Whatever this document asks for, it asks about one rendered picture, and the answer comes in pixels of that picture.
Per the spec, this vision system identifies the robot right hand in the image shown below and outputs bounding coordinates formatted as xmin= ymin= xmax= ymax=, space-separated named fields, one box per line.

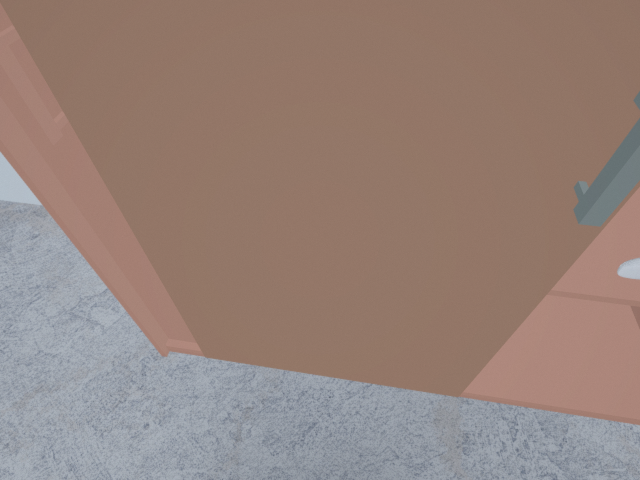
xmin=617 ymin=258 xmax=640 ymax=279

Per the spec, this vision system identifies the wardrobe door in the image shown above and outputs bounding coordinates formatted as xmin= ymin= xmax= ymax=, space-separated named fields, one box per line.
xmin=0 ymin=3 xmax=197 ymax=343
xmin=0 ymin=0 xmax=640 ymax=397

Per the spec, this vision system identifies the handle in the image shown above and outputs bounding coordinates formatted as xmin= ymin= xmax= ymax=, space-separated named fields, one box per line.
xmin=573 ymin=91 xmax=640 ymax=227
xmin=0 ymin=35 xmax=63 ymax=146

